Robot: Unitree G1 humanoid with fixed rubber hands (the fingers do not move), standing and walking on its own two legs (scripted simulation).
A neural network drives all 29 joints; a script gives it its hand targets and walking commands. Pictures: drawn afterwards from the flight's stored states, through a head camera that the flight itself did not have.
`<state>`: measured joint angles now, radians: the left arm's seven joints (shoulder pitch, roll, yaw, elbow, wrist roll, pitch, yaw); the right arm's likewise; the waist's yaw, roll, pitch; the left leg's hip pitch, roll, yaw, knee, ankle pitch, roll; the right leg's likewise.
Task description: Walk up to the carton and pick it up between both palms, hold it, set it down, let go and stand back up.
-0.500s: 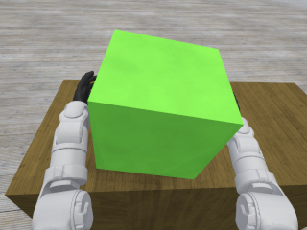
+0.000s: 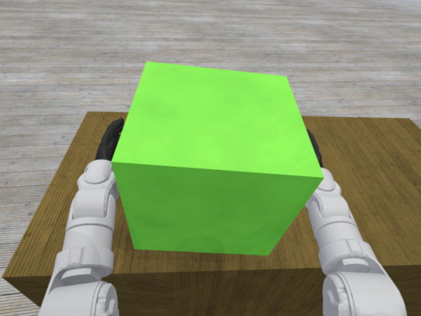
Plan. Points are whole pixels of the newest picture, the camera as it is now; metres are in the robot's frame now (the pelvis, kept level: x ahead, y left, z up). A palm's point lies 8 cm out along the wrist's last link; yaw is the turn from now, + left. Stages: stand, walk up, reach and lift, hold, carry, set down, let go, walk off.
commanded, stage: set down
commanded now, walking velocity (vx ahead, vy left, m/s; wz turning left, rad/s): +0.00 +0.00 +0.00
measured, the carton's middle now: (210, 162) +0.42 -0.03 +0.09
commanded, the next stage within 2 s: none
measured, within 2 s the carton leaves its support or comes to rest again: rests again in 1.42 s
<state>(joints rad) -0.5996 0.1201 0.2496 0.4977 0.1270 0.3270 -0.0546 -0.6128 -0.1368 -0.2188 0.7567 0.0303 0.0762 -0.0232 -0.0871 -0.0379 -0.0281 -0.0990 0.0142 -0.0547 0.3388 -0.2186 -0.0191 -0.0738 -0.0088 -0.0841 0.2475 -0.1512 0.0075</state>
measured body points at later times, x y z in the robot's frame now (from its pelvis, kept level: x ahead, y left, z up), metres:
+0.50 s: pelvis -0.01 -0.01 +0.00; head +0.01 +0.01 +0.45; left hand +0.42 +0.16 +0.09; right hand +0.40 -0.23 +0.10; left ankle -0.02 +0.12 -0.75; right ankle -0.01 -0.12 -0.75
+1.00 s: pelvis -0.01 +0.00 +0.00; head +0.02 +0.01 +0.45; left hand +0.42 +0.14 +0.08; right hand +0.38 -0.25 +0.08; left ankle -0.02 +0.12 -0.75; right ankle -0.01 -0.12 -0.75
